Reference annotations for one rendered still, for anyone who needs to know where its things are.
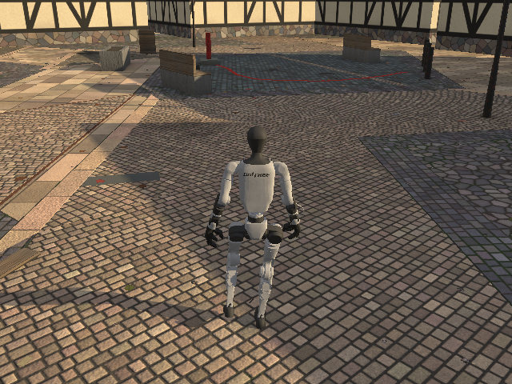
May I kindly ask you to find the right robot upper arm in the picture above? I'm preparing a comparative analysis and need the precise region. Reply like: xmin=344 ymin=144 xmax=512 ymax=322
xmin=274 ymin=162 xmax=294 ymax=206

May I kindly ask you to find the robot right hand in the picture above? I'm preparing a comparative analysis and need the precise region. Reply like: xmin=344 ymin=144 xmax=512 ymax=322
xmin=282 ymin=222 xmax=301 ymax=239

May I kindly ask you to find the robot left forearm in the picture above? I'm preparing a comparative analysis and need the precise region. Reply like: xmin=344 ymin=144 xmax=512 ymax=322
xmin=207 ymin=193 xmax=225 ymax=230

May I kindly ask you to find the robot left foot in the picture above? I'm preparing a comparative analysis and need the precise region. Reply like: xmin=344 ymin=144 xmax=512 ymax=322
xmin=223 ymin=304 xmax=234 ymax=318

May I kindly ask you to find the robot right forearm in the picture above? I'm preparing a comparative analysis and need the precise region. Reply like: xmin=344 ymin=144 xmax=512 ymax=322
xmin=286 ymin=194 xmax=300 ymax=225

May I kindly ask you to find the robot left hand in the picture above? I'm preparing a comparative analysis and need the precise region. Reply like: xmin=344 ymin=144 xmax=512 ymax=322
xmin=205 ymin=226 xmax=223 ymax=248

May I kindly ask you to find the robot left shin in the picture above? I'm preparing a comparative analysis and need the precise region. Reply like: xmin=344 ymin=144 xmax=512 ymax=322
xmin=226 ymin=253 xmax=238 ymax=308

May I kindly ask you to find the left robot upper arm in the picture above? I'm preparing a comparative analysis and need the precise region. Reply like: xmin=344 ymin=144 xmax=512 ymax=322
xmin=218 ymin=161 xmax=240 ymax=206

